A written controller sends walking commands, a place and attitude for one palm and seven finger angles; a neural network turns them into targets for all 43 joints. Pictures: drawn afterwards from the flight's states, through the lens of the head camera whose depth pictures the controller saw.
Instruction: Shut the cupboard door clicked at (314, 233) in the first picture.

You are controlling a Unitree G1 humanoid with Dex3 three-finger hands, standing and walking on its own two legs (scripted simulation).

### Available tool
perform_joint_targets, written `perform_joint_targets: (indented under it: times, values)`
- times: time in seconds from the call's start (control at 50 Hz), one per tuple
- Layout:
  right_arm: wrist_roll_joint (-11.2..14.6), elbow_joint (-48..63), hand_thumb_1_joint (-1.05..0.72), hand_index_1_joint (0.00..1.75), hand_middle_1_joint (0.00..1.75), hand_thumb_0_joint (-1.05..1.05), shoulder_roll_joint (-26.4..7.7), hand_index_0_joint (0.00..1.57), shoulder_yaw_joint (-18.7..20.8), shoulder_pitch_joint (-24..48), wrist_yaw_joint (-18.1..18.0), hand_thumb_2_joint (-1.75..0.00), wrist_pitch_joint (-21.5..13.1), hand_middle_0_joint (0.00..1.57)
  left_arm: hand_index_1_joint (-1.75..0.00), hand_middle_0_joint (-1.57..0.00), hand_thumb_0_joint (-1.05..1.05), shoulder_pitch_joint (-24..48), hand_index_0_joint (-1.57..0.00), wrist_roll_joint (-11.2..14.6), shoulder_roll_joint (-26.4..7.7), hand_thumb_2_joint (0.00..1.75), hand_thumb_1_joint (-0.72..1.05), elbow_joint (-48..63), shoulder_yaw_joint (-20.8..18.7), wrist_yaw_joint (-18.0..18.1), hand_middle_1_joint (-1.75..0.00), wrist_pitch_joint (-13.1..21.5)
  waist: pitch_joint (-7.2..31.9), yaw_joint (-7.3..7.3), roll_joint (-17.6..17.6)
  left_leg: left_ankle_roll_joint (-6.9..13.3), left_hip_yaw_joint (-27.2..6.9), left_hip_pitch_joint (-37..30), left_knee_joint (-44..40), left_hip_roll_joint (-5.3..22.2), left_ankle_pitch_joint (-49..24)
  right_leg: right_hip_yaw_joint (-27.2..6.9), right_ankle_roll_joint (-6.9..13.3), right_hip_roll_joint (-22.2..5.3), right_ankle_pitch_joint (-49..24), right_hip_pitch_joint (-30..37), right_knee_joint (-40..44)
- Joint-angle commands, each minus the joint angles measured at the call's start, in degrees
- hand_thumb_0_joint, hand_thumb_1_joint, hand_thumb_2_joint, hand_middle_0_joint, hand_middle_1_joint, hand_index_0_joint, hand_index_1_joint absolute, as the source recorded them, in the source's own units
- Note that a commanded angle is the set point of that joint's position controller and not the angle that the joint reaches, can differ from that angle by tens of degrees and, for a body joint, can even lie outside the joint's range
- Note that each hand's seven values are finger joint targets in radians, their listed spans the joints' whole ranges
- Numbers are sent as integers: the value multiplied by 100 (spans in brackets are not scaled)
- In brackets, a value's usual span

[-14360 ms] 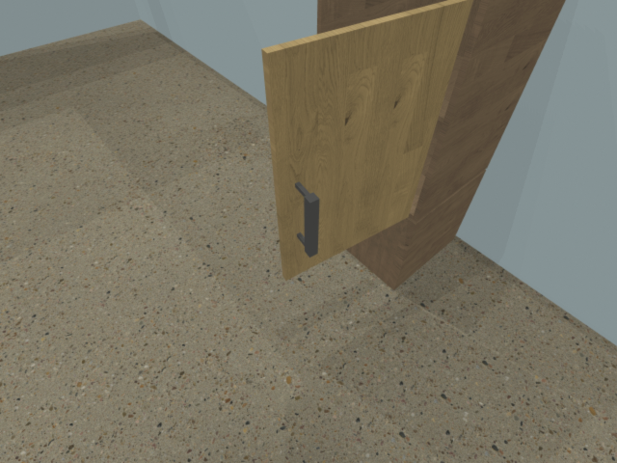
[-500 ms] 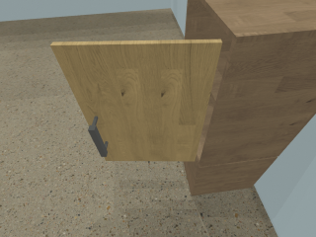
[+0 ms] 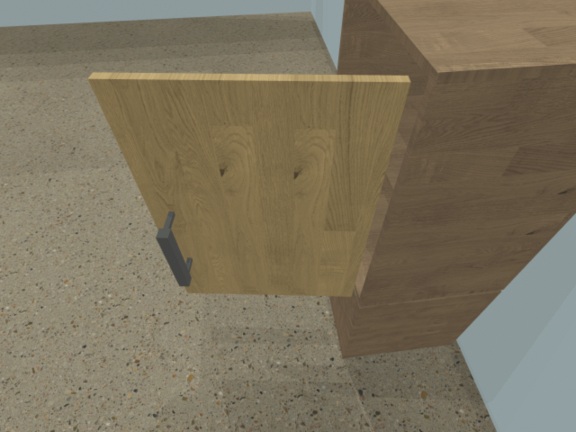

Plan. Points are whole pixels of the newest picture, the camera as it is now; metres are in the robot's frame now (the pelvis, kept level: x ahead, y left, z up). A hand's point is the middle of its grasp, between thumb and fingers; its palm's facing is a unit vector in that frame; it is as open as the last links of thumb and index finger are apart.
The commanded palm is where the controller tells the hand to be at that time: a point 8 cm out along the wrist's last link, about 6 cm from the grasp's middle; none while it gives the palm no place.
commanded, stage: look again from close up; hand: left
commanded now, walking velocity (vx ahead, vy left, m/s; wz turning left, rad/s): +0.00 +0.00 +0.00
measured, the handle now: (178, 250) +0.46 +0.26 -0.11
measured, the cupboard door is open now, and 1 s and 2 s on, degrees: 81 81 81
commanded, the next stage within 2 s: raise the hand and make a fist in 0.08 s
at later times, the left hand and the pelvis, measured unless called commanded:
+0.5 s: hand (186, 396) +0.17 +0.15 -0.03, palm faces +0.00 -1.00 +0.01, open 6.6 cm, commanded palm +0.11 +0.22 -0.08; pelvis -0.04 -0.01 -0.07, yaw +1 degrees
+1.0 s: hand (166, 423) +0.15 +0.18 -0.08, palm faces +0.02 -1.00 -0.02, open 4.2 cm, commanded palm +0.11 +0.24 -0.08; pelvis -0.07 +0.00 -0.12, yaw +2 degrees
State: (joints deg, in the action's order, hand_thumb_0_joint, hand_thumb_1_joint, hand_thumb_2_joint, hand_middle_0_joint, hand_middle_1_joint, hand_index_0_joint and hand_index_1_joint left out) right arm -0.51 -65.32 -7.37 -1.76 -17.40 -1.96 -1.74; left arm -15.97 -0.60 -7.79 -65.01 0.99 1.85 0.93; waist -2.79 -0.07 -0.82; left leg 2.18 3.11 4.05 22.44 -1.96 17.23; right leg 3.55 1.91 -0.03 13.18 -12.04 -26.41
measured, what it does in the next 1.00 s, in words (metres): lowers itself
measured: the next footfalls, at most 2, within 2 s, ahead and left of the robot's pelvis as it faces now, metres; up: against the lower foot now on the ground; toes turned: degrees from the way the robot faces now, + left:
none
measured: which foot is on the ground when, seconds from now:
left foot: down 0.00-1.00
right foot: down 0.00-1.00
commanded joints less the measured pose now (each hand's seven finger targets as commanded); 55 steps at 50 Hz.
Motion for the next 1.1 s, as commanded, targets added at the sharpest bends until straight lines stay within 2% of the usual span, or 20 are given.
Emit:
perform_joint_targets:
  times: [0.0,0.14,0.16,0.18,0.2,0.22,0.24,0.26,0.28,0.3,0.34,0.38,0.42,0.48,0.54,0.6,0.68,0.84,0.94,1.08]
  values:
    - [5,49,-90,30,30,0,-516,20,79,-538,-46,-90,-70,20,-30,-20,0,-369,-20,35,-535,90,90,177,-62,52,-30,86,-132,16,109,16,-557,542,-443,791,-1326,-726,172,-676,-1334,376,302]
    - [-1,57,-90,30,30,0,-532,20,85,-467,-48,-90,-55,20,-30,-20,0,-352,-20,28,-537,90,90,205,-74,49,-30,71,-241,5,71,16,-559,547,-493,799,-1268,-719,161,-657,-1214,324,342]
    - [65,447,-90,30,30,0,-735,20,180,202,-3,-90,-107,20,-30,-20,0,-963,-20,-47,-770,90,90,-60,-146,284,-30,207,112,-288,570,-133,-260,842,866,897,-2137,-811,-63,-933,-4225,545,20]
    - [57,2151,-90,30,30,0,-2150,20,455,-491,-683,-90,-1240,20,-30,-20,0,4238,-20,732,-3763,90,90,9187,-2048,319,-30,1800,2443,800,-211,-64,-168,-979,975,706,-3383,-666,-150,-335,-2884,454,-796]
    - [281,2162,-90,30,30,0,-1263,20,119,215,-613,-90,-1611,20,-32,-22,0,475,-22,726,-1117,90,90,7466,-123,419,-32,1304,3061,284,-1966,-36,-284,-786,676,371,-3637,-273,-25,95,-1377,-12,-973]
    - [178,2241,-90,30,30,0,-1128,20,193,460,-434,-90,-1791,20,-34,-24,0,-752,-24,1073,90,90,90,7205,245,451,-34,527,2269,97,-1579,-308,-446,-232,446,533,-4261,64,-5,49,-416,-206,-845]
    - [249,2071,-90,30,30,0,-1207,20,234,342,-323,-90,-1930,20,-36,-25,0,-455,-25,914,234,90,90,6427,448,476,-36,463,691,366,-514,-313,-616,642,583,489,-3357,97,-65,-5,-309,-906,-817]
    - [173,2295,-90,30,30,0,-1388,20,420,303,-210,-90,-1956,20,-38,-27,0,31,-27,944,46,90,90,6359,141,432,-38,718,-89,511,38,-303,-776,1318,841,386,-2265,157,-72,-48,-351,-1308,-673]
    - [59,2498,-90,30,30,0,-1477,20,516,303,-143,-90,-1969,20,-40,-29,0,-81,-29,907,-205,90,90,5907,-247,314,-40,1073,-90,474,741,-260,-778,2028,1188,246,-1333,199,-62,-109,-234,-1625,-764]
    - [7,2707,-90,30,30,0,-1442,20,575,444,-79,-90,-1987,20,-42,-31,0,-659,-31,981,-145,90,90,5386,-460,103,-42,1490,3,299,1476,-213,-717,2650,1546,148,-666,145,-91,-150,212,-1898,-973]
    - [7,3235,-90,30,30,0,-1301,20,641,624,93,-90,-2044,20,-46,-35,0,-1860,-35,1265,85,90,90,4893,-645,-559,-46,2404,534,-154,1825,-289,-476,3456,2185,-54,-110,-192,-56,-279,729,-1932,-1467]
    - [15,3592,-90,30,30,0,-1314,20,717,780,241,-90,-2013,20,-50,-38,0,-2026,-38,1550,-44,90,90,5084,-899,-1353,-50,3477,998,-320,1676,-363,-323,4236,2872,-162,238,-472,-14,-308,846,-2101,-2095]
    - [34,3905,-90,30,30,0,-1367,20,805,837,368,-90,-1897,20,-54,-42,0,-2042,-42,1571,-564,90,90,5014,-1295,-1989,-54,4173,1343,-394,688,-357,-269,4716,3467,-189,289,-802,106,-398,665,-2234,-2619]
    - [160,4635,-90,30,30,0,-1424,20,759,1242,322,-90,-1645,20,-60,-47,0,-1514,-47,1642,-831,90,90,5921,-1273,-2116,-60,3731,1837,-466,248,-172,-74,5200,3729,-241,636,-1046,84,-344,1450,-2456,-2802]
    - [161,4919,-90,30,30,0,-1396,20,705,1072,182,-90,-1498,20,-66,-53,0,-537,-53,1675,-1073,90,90,7378,-1313,-1740,-66,3448,2182,-270,-214,-87,-287,5194,3852,-86,946,-976,67,-219,2167,-2965,-2899]
    - [120,4827,-90,30,30,0,-1323,20,635,769,70,-90,-1482,20,-72,-58,0,-99,-58,1600,-980,90,90,8523,-1067,-1376,-72,3711,2576,44,-232,-20,-447,5025,4187,37,676,-834,27,-117,1667,-3176,-3115]
    - [104,4590,-90,30,30,0,-1426,20,529,684,-44,-90,-1503,20,-80,-66,0,40,-66,1488,-828,90,90,8384,-529,-1581,-80,3665,2284,394,-269,0,-637,5222,4416,141,919,-623,7,-30,1745,-3762,-3267]
    - [247,4723,-90,30,30,0,-1283,20,448,847,-116,-90,-1287,20,-96,-81,0,-910,-81,1734,-1154,90,90,7891,-1287,-1739,-96,2217,2819,-142,147,-64,-636,5442,4085,79,700,-496,-40,-84,1671,-2877,-3208]
    - [155,4702,-90,30,30,0,-1225,20,432,831,-106,-90,-1290,20,-106,-90,0,-898,-90,1711,-985,90,90,8053,-1248,-1343,-106,2548,2559,-112,173,-98,-672,5466,3997,105,642,-345,-11,-64,1590,-3105,-3344]
    - [151,4692,-90,30,30,0,-1411,20,491,612,-104,-90,-1339,20,-120,-102,0,-883,-102,1621,-927,90,90,7912,-911,-1500,-120,2952,2376,49,-21,-129,-749,5298,3888,103,836,-142,21,-49,1545,-3596,-3525]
